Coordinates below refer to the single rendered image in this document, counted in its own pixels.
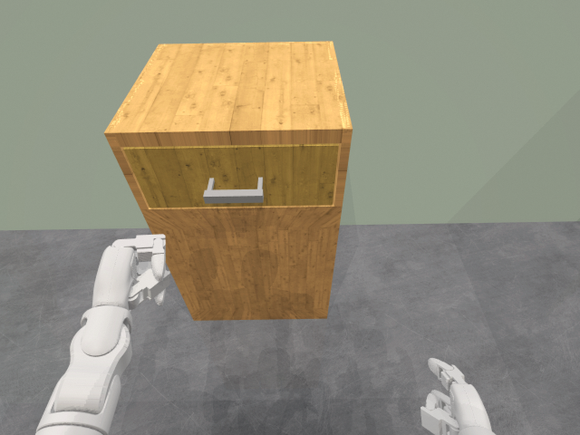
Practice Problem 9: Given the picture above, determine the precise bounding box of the handle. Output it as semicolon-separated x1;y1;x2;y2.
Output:
203;178;264;204

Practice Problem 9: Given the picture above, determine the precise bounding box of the drawer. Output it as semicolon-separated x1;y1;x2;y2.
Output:
124;143;339;208

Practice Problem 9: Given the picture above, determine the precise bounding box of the left robot forearm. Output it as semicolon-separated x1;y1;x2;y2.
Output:
35;305;132;435

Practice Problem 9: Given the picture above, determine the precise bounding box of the right robot hand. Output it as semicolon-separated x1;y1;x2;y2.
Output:
420;358;492;435

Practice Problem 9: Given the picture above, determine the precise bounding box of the cabinet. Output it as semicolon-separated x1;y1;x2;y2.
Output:
104;41;353;321

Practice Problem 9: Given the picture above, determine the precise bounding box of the left robot hand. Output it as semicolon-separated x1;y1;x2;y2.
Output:
92;234;170;312

